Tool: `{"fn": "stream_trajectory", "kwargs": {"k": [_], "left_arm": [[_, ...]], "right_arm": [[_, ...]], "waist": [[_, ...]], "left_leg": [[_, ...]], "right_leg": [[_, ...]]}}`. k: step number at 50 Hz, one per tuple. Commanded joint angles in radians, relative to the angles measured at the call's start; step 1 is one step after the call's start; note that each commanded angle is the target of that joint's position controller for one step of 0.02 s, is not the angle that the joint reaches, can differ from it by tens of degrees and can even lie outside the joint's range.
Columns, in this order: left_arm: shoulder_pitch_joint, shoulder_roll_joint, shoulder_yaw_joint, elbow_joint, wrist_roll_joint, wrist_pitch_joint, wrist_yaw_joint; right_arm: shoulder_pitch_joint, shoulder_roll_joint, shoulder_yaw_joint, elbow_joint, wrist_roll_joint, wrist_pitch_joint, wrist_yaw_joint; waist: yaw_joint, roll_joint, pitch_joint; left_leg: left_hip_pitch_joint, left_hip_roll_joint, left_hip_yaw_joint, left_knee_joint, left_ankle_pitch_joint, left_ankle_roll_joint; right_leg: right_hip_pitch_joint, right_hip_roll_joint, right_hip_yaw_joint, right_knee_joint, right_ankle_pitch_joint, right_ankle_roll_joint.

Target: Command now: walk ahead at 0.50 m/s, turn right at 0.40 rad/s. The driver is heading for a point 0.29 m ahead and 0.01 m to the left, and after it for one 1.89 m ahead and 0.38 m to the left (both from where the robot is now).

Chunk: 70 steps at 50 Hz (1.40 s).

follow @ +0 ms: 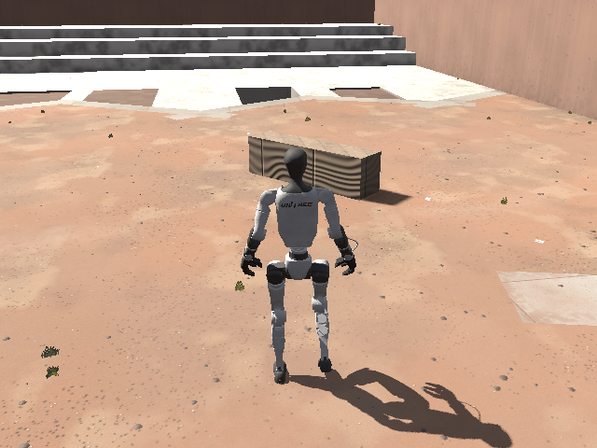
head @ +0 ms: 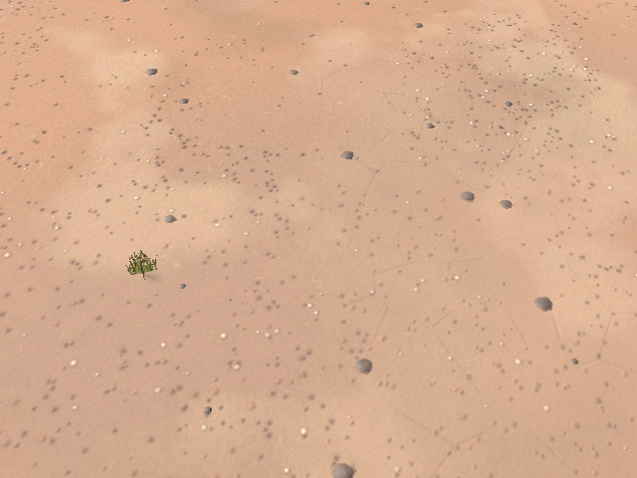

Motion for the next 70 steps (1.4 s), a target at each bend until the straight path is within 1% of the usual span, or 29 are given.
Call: {"fn": "stream_trajectory", "kwargs": {"k": [1,7,12,14,16,17,18,19,20,22,24,28,33,37,40,41,42,43,44,46,50,59,62,63,64,65,66,67,70], "left_arm": [[-0.021,0.025,0.007,-0.084,0.004,-0.011,-0.002],[-0.194,-0.006,-0.017,-0.115,0.012,-0.037,-0.026],[-0.311,0.009,-0.016,-0.161,-0.002,-0.047,-0.047],[-0.27,0.037,-0.003,-0.157,0.003,-0.05,-0.05],[-0.021,0.109,0.038,-0.08,0.017,-0.047,-0.038],[0.167,0.192,0.062,-0.049,0.03,-0.04,-0.019],[0.165,0.245,0.061,-0.051,0.036,-0.04,-0.02],[0.165,0.151,0.042,-0.049,0.029,-0.043,-0.022],[0.106,0.117,0.027,-0.044,0.023,-0.048,-0.022],[-0.006,0.06,0.011,-0.039,0.027,-0.059,-0.029],[-0.049,0.037,0.01,-0.024,0.034,-0.079,-0.031],[-0.081,0.062,0.02,0.015,0.049,-0.094,-0.012],[-0.063,0.108,0.03,0.044,0.035,-0.063,0.025],[-0.066,0.137,0.044,0.062,0.007,-0.029,0.037],[-0.1,0.136,0.047,0.052,-0.009,-0.003,0.048],[-0.048,0.118,0.039,0.049,0.011,-0.007,0.045],[0.023,0.017,0.006,0.016,0.072,-0.012,0.033],[0.048,0.052,0.0,0.024,0.049,-0.023,0.015],[-0.029,0.104,0.013,0.013,0.012,-0.02,0.008],[-0.114,0.101,0.016,0.009,0.027,-0.002,0.028],[-0.093,0.068,0.013,0.01,0.034,0.023,0.04],[-0.141,0.071,0.014,-0.001,0.021,0.009,0.025],[-0.066,0.066,0.021,0.02,0.009,-0.016,0.011],[-0.004,0.086,0.032,0.041,0.012,-0.022,0.012],[0.072,0.149,0.045,0.051,0.027,-0.025,0.017],[0.061,0.236,0.064,0.051,0.069,-0.031,0.004],[-0.022,0.2,0.059,0.022,0.067,-0.045,0.008],[-0.065,0.144,0.045,0.01,0.044,-0.049,0.019],[-0.026,0.101,0.025,0.02,0.028,-0.053,0.033]], "right_arm": [[0.014,-0.126,-0.027,-0.02,0.004,-0.019,0.003],[0.055,-0.173,-0.03,0.035,0.025,0.001,-0.003],[0.137,-0.205,-0.031,0.088,0.039,0.027,-0.001],[0.126,-0.223,-0.035,0.099,0.044,0.039,-0.006],[0.112,-0.209,-0.026,0.1,0.044,0.045,-0.014],[0.111,-0.148,0.001,0.069,0.014,0.038,-0.014],[0.216,-0.042,0.034,0.053,0.017,0.017,-0.006],[0.148,-0.158,0.005,0.067,0.045,0.005,0.0],[0.071,-0.182,-0.006,0.038,0.063,0.002,0.003],[0.026,-0.158,-0.01,0.039,0.04,0.013,-0.004],[0.076,-0.12,-0.009,0.059,0.043,0.043,-0.006],[0.043,-0.087,-0.012,0.037,0.027,0.071,-0.018],[-0.11,-0.05,0.004,-0.035,0.014,0.068,0.019],[-0.139,-0.095,-0.015,-0.09,0.012,0.078,0.046],[0.021,-0.157,-0.051,-0.071,0.01,0.074,0.048],[0.09,-0.242,-0.08,-0.067,0.007,0.071,0.026],[0.084,-0.332,-0.091,-0.085,-0.001,0.076,0.004],[0.087,-0.3,-0.075,-0.121,-0.011,0.072,0.011],[0.025,-0.25,-0.068,-0.145,-0.003,0.072,0.016],[-0.071,-0.174,-0.047,-0.156,0.033,0.086,0.003],[-0.105,-0.188,-0.052,-0.179,0.004,0.108,-0.02],[-0.101,-0.206,-0.062,-0.208,0.018,0.14,-0.046],[-0.104,-0.192,-0.056,-0.21,0.028,0.146,-0.045],[-0.107,-0.168,-0.049,-0.214,0.031,0.146,-0.047],[-0.08,-0.094,-0.031,-0.213,0.032,0.143,-0.047],[-0.131,-0.112,-0.036,-0.272,0.04,0.122,-0.041],[-0.142,-0.18,-0.051,-0.269,0.026,0.108,-0.035],[-0.113,-0.2,-0.061,-0.244,0.023,0.106,-0.028],[-0.074,-0.143,-0.05,-0.205,0.016,0.103,-0.013]], "waist": [[0.011,0.146,0.005],[-0.035,0.123,0.026],[-0.063,0.144,0.06],[-0.017,0.162,0.037],[0.115,0.138,-0.12],[0.181,-0.002,-0.272],[0.104,-0.234,-0.383],[0.151,-0.115,-0.334],[0.133,-0.089,-0.188],[0.066,-0.027,-0.071],[0.017,-0.043,-0.047],[-0.015,-0.014,0.012],[0.042,-0.01,0.004],[0.04,-0.027,-0.014],[-0.045,0.003,-0.095],[-0.065,0.131,-0.158],[0.02,0.363,-0.236],[-0.01,0.278,-0.442],[-0.031,0.171,-0.375],[0.004,0.058,-0.189],[0.05,0.147,-0.141],[0.014,0.233,-0.145],[0.062,0.229,-0.112],[0.093,0.193,-0.094],[0.094,0.014,-0.127],[0.076,-0.209,-0.02],[0.046,-0.159,0.048],[0.031,-0.127,0.055],[0.048,-0.073,0.042]], "left_leg": [[0.119,0.269,-0.254,-0.238,0.121,0.175],[0.158,0.24,-0.106,-0.249,0.254,0.157],[0.25,0.291,-0.106,-0.211,0.28,0.14],[0.285,0.301,-0.093,-0.135,0.455,0.122],[0.195,0.23,-0.011,0.16,0.661,0.073],[-0.054,0.172,0.015,0.498,0.324,0.031],[-0.395,0.001,-0.061,0.799,-0.382,-0.014],[-0.493,0.046,-0.179,0.903,-0.381,-0.005],[-0.54,0.087,-0.16,0.899,-0.29,0.003],[-0.466,0.152,-0.145,0.801,-0.145,-0.009],[-0.372,0.17,-0.155,0.771,-0.073,-0.023],[-0.386,0.133,-0.157,0.65,0.028,-0.066],[-0.306,0.107,-0.063,0.319,0.266,-0.057],[-0.314,0.091,-0.04,0.238,0.132,-0.013],[-0.098,-0.001,0.021,0.098,0.13,0.054],[0.106,0.066,-0.117,0.055,0.543,0.107],[0.386,0.314,-0.48,0.131,1.045,0.283],[0.474,0.41,-0.708,0.059,0.887,0.417],[0.409,0.364,-0.62,0.015,0.678,0.38],[0.187,0.272,-0.488,-0.039,0.373,0.27],[-0.017,0.182,-0.414,-0.086,0.302,0.22],[-0.072,0.134,-0.535,-0.124,-0.294,0.167],[-0.159,0.096,-0.553,-0.1,-0.441,0.135],[-0.259,0.048,-0.514,-0.033,-0.475,0.092],[-0.389,-0.044,-0.358,0.276,-0.48,0.032],[-0.62,-0.114,-0.237,0.456,-0.363,0.02],[-0.656,-0.026,-0.266,0.569,-0.262,0.01],[-0.658,-0.015,-0.251,0.614,-0.179,-0.006],[-0.615,0.017,-0.189,0.747,-0.04,-0.05]], "right_leg": [[-0.165,-0.057,0.044,-0.074,0.062,0.008],[-0.127,-0.067,-0.043,-0.425,0.313,0.016],[-0.077,-0.032,-0.087,-0.583,0.258,-0.017],[0.017,-0.001,-0.108,-0.636,0.202,-0.053],[0.402,0.038,-0.134,-0.687,0.263,-0.108],[0.732,-0.185,0.118,-0.651,0.323,-0.178],[0.945,-0.399,0.58,-0.787,0.141,-0.32],[0.886,-0.38,0.581,-0.835,0.044,-0.295],[0.761,-0.345,0.411,-0.852,0.098,-0.254],[0.532,-0.259,0.215,-0.919,0.217,-0.209],[0.421,-0.23,0.113,-0.99,0.276,-0.198],[0.358,-0.218,-0.089,-0.988,0.717,-0.185],[0.399,-0.193,-0.228,-0.953,0.732,-0.152],[0.524,-0.252,-0.222,-0.839,0.76,-0.133],[0.511,-0.195,-0.259,-0.529,0.853,-0.071],[0.371,-0.111,-0.274,-0.29,0.612,0.0],[0.012,0.063,-0.247,0.062,-0.311,0.081],[-0.064,0.104,-0.001,0.24,-0.409,0.086],[-0.121,0.06,0.042,0.246,-0.319,0.068],[-0.137,-0.003,0.026,0.102,-0.176,0.065],[0.019,0.025,-0.002,-0.133,-0.095,0.078],[0.139,0.061,0.002,-0.442,-0.015,0.077],[0.322,0.071,-0.036,-0.671,0.024,0.025],[0.446,0.016,-0.008,-0.773,0.02,-0.008],[0.573,-0.212,0.209,-0.854,-0.146,-0.07],[0.504,-0.363,0.561,-0.986,-0.378,-0.182],[0.45,-0.377,0.551,-0.996,-0.407,-0.202],[0.452,-0.328,0.446,-0.994,-0.348,-0.165],[0.456,-0.239,0.228,-1.004,-0.135,-0.113]]}}
Velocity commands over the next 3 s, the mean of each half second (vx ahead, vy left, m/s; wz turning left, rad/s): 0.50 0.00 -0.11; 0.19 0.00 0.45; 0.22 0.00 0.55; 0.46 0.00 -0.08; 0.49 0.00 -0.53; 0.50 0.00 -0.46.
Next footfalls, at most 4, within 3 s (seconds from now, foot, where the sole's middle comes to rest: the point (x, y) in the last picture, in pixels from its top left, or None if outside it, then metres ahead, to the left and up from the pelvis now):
0.32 right None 0.32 -0.16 -0.78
0.82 left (282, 461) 0.53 0.07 -0.78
1.26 right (385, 446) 0.56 -0.15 -0.78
1.72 left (212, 430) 0.60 0.22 -0.78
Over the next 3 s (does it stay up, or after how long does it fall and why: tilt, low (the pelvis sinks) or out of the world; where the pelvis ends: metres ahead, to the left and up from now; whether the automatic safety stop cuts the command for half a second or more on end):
stays up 1.21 0.28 0.01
